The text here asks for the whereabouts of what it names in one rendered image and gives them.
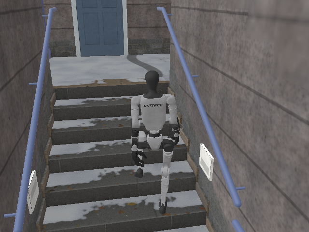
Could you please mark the stairs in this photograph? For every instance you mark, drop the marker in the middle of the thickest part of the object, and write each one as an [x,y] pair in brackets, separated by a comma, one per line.
[92,185]

